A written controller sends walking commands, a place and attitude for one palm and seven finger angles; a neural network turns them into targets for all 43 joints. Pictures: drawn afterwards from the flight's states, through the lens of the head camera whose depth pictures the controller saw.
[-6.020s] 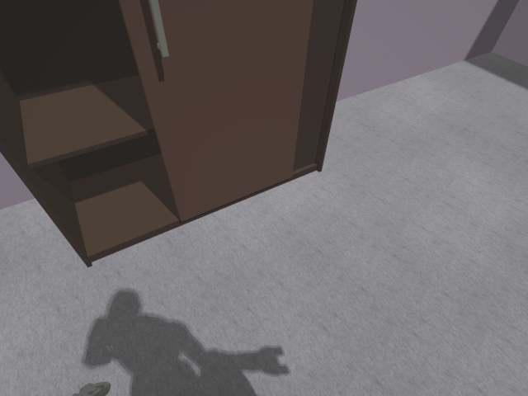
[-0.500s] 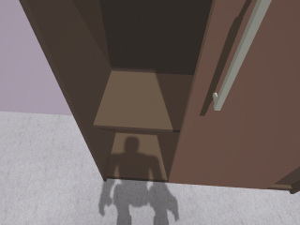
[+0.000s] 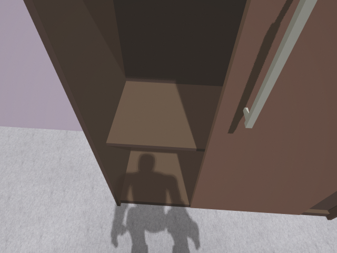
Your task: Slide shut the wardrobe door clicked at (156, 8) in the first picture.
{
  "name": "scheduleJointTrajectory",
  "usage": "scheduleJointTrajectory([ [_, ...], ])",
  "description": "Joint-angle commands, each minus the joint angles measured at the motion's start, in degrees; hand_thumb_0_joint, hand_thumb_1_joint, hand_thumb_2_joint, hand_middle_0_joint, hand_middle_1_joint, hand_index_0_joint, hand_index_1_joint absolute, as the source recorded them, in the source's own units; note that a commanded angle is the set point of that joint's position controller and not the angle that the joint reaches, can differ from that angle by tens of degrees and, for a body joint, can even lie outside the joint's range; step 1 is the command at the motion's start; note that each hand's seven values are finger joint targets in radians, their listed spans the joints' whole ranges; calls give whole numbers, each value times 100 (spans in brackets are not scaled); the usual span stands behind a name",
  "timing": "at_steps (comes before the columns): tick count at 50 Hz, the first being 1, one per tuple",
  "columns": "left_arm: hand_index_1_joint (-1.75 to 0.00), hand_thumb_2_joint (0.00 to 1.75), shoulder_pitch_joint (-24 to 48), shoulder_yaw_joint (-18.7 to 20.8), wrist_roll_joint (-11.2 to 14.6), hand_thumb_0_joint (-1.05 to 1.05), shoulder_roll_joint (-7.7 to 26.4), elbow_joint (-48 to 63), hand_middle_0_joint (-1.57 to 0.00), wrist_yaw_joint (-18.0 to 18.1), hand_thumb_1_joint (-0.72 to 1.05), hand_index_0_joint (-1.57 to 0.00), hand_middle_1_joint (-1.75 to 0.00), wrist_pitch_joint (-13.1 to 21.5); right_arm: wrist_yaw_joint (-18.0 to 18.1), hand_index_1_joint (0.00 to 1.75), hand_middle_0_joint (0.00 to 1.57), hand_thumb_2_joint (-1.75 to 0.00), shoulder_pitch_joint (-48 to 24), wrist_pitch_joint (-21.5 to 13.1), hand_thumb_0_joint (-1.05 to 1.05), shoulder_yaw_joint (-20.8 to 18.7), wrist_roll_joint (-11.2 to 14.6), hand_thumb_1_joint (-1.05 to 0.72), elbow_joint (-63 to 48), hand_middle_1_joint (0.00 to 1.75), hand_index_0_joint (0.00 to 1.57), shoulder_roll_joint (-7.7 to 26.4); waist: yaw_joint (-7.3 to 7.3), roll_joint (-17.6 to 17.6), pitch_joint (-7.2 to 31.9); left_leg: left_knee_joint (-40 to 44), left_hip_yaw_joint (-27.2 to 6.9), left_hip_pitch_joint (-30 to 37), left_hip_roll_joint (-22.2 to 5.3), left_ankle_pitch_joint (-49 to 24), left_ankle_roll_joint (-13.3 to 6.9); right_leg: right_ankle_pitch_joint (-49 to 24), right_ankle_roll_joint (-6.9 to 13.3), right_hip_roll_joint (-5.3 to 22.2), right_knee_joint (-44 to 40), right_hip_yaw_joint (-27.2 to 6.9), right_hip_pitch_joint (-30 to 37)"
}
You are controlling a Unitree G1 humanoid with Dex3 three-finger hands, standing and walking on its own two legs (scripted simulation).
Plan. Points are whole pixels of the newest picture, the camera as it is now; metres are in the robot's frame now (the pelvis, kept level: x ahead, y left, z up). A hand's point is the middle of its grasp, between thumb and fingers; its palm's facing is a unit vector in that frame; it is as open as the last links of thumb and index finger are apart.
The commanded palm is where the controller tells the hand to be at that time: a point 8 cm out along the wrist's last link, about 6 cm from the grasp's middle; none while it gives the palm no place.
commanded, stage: look again from close up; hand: right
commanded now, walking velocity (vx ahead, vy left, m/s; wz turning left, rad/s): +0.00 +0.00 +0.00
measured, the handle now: (269, 70) +0.45 -0.18 +0.23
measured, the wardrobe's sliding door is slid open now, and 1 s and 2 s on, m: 0.41 0.41 0.41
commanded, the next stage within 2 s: raise the hand with hooked fingers in 0.44 s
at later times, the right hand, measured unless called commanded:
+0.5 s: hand out of the picture -0.02 -0.16 -0.18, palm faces +0.04 +0.98 -0.18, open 7.4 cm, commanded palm none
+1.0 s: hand out of the picture +0.12 -0.17 +0.00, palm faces +0.03 +1.00 -0.01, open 8.8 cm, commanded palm +0.11 -0.23 +0.01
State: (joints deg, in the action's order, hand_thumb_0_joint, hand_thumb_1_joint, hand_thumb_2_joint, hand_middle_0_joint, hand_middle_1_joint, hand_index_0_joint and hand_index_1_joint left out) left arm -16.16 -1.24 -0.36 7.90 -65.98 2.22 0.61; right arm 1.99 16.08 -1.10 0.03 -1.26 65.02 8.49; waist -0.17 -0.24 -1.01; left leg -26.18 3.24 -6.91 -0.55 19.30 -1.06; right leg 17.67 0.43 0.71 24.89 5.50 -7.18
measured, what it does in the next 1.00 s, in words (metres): lowers itself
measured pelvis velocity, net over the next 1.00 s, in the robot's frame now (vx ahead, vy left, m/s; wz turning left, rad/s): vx -0.08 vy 0.02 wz -0.04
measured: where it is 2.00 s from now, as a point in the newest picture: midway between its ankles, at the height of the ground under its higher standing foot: outside the picture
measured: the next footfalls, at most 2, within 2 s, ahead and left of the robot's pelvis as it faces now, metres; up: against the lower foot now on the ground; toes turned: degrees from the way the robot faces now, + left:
none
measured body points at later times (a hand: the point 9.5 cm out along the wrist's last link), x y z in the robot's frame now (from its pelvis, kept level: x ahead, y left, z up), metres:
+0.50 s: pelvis +0.00 +0.01 +0.00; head +0.01 +0.01 +0.45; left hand -0.01 +0.22 -0.16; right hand -0.02 -0.21 -0.16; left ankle -0.06 +0.10 -0.74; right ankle -0.05 -0.11 -0.74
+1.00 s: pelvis -0.08 +0.02 -0.05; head -0.06 +0.02 +0.40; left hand +0.17 +0.26 -0.07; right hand +0.11 -0.22 +0.00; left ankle -0.06 +0.10 -0.74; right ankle -0.05 -0.11 -0.74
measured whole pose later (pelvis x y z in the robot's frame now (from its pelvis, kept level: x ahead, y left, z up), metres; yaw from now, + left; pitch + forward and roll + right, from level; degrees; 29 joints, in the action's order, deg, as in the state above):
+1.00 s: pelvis -0.08 +0.02 -0.05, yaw -2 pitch +6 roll -1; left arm -8.6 2.8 2.2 16.1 -26.4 2.1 12.2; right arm -16.1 22.2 -19.0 -7.4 13.9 3.2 11.0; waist 1.5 -0.4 5.7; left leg -53.3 5.8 -34.0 -1.0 26.1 -3.2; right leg 23.3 -0.5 2.1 52.2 2.5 -35.4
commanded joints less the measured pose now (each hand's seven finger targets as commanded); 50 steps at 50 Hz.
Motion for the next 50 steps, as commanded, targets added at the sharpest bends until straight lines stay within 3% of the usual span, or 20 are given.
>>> scheduleJointTrajectory([
  [1,-30,90,-388,85,-24,0,497,124,-20,10,90,-20,-30,88,62,30,20,-90,477,-70,0,-84,29,-90,-89,30,20,572,36,-41,-207,349,-481,-130,-644,-2332,-155,-1606,195,565,-290,-485,-36],
  [26,-30,90,-509,64,-11,0,419,78,-20,34,90,-20,-30,91,59,30,20,-90,656,-69,0,-85,35,-90,-11,30,20,453,56,0,-328,549,-413,-83,-635,-2105,-141,-1518,191,553,-381,-559,-109],
  [27,-30,90,154,148,35,0,669,550,-20,-43,90,-20,-30,154,284,30,20,-90,909,-243,0,-51,-35,-90,37,30,20,616,200,-182,-595,380,-796,-453,-908,-5041,140,-2450,-31,524,1074,-276,-765],
  [28,-30,90,-206,304,209,0,1753,2466,-20,171,90,-20,-30,1044,138,32,20,-89,-3184,-1376,0,-218,1136,-88,-8827,32,20,1577,-572,1098,2074,-221,-379,81,-434,-4374,-31,-3449,205,87,167,-373,849],
  [29,-30,90,433,103,287,0,1257,2320,-20,357,90,-20,-30,1510,423,33,20,-88,-2675,-1288,0,-544,848,-85,-9028,33,20,2096,-231,1861,1757,-353,-343,-579,-121,-2477,-93,-3715,179,238,364,-334,1182],
  [30,-30,90,86,280,212,0,1049,2408,-20,275,90,-20,-30,1818,474,34,21,-87,385,-367,0,144,680,-83,-7162,34,21,589,-29,1779,1643,-653,-76,-785,-36,-1287,-171,-4608,87,436,15,-660,1033],
  [31,-30,90,30,263,388,0,984,2191,-20,265,90,-20,-30,1888,410,36,21,-86,855,51,0,658,873,-81,-6437,36,21,-333,-183,723,1002,-599,161,-1105,-74,-1214,-20,-4422,138,433,240,-773,565],
  [32,-30,90,136,378,371,0,1281,2589,-20,255,90,-20,-30,2002,282,37,21,-85,155,-204,0,656,991,-78,-7630,37,21,-165,-173,398,865,-474,194,-1165,-87,-1640,45,-3819,152,347,504,-852,309],
  [33,-30,90,82,477,237,0,1453,2645,-20,252,90,-20,-30,2072,194,39,21,-84,267,-416,0,279,899,-76,-7672,39,21,312,-297,-40,1263,-469,199,-1277,-42,-1993,58,-3265,169,182,794,-760,213],
  [35,-30,90,98,537,70,0,1402,2951,-20,170,90,-20,-30,2073,-147,42,21,-82,810,-803,0,52,879,-71,-6869,42,21,134,-330,-1237,960,-725,286,-1723,-19,-2309,107,-2405,150,-34,1207,-702,-737],
  [37,-30,90,473,607,53,0,1378,3186,-20,28,90,-20,-30,2008,-786,45,22,-80,1739,-1494,0,-151,1169,-67,-5867,45,22,-173,20,-1863,442,-1078,257,-2112,-22,-1793,137,-1321,45,-101,1437,-661,-1896],
  [38,-30,90,618,637,75,0,1383,3333,-20,-45,90,-20,-30,1969,-1169,47,22,-79,1994,-1918,0,-459,1352,-64,-5741,47,22,-16,195,-1758,520,-1292,162,-2103,-44,-1615,87,-1041,-16,-130,1587,-605,-2302],
  [39,-30,90,701,666,93,0,1425,3521,-20,-154,90,-20,-30,1938,-1646,48,22,-78,2183,-2271,0,-854,1535,-62,-5677,48,22,308,445,-1183,733,-1562,-88,-1912,-139,-1873,-28,-1064,-74,-203,1838,-541,-2510],
  [40,-30,90,778,650,97,0,1462,3738,-20,-227,90,-20,-30,1911,-2088,50,22,-77,1786,-2678,0,-1100,1704,-60,-6080,50,22,598,451,-557,1137,-1811,-214,-1844,-216,-1866,-95,-1013,-117,-243,2009,-478,-2625],
  [42,-30,90,962,659,160,0,1413,4223,-20,-216,90,-20,-30,1724,-2272,53,22,-75,1568,-2693,0,-1581,1710,-55,-6300,53,22,1089,568,-229,1422,-1796,-406,-1806,-193,-1160,-97,-709,-30,-313,2129,-225,-2747],
  [44,-30,90,1066,599,205,0,1387,4571,-20,-147,90,-20,-30,1469,-2146,55,23,-73,938,-2320,0,-1601,1799,-50,-6844,55,23,1221,518,-302,1267,-1565,-597,-1913,-147,-272,-70,-241,32,-334,2131,-250,-2872],
  [46,-30,90,982,527,260,0,1317,4774,-20,-50,90,-20,-30,1332,-1848,58,23,-71,239,-2142,0,-1525,1816,-46,-7449,58,23,1176,288,-140,1277,-1274,-763,-2051,-132,446,-13,120,91,-301,2145,-261,-2806],
  [48,-30,90,723,468,250,0,1227,4701,-20,19,90,-20,-30,1345,-1543,62,24,-69,-422,-2277,0,-1467,1719,-41,-7935,62,24,1176,101,258,1197,-1196,-712,-2292,-65,664,-30,193,119,-185,2116,-385,-2533],
  [49,-30,90,674,425,230,0,1271,4628,-20,54,90,-20,-30,1353,-1465,63,24,-68,-956,-2400,0,-1446,1676,-39,-8225,63,24,1338,-70,63,1144,-1181,-706,-2458,-9,806,-17,287,151,-118,2157,-488,-2516],
  [50,-30,90,688,387,229,0,1238,4580,-20,98,90,-20,-30,1413,-1470,64,24,-67,-1316,-2517,0,-1285,1643,-36,-8322,64,24,1274,-159,247,1169,-1080,-774,-2420,-25,955,-16,368,163,-109,2159,-516,-2450],
])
